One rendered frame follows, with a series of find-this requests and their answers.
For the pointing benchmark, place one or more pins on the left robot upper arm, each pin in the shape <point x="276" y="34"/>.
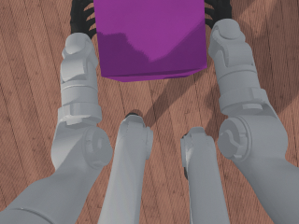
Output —
<point x="78" y="157"/>

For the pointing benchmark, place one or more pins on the left robot thigh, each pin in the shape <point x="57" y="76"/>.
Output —
<point x="124" y="189"/>

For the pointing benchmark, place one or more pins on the left robot foot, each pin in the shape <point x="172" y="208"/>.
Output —
<point x="132" y="113"/>

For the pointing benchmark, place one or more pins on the robot left hand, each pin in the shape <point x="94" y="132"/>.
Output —
<point x="79" y="16"/>

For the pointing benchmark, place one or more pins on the right robot forearm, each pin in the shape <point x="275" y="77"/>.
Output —
<point x="236" y="73"/>

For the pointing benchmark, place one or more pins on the left robot forearm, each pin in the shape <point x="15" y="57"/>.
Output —
<point x="79" y="89"/>

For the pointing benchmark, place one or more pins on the robot right hand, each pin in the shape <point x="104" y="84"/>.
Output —
<point x="222" y="10"/>

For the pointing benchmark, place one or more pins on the carton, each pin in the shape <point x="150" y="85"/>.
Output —
<point x="141" y="40"/>

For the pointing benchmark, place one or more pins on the right robot upper arm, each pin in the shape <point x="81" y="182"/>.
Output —
<point x="257" y="145"/>

